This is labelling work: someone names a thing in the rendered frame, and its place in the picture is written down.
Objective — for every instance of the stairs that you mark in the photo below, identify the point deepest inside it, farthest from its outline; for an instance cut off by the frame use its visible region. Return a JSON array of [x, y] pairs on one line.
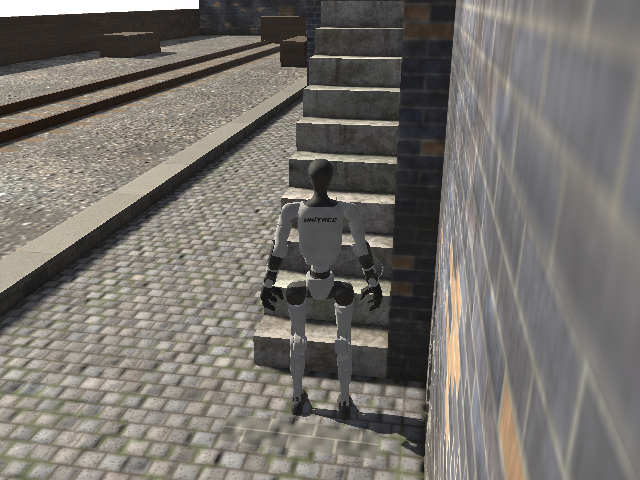
[[350, 118]]

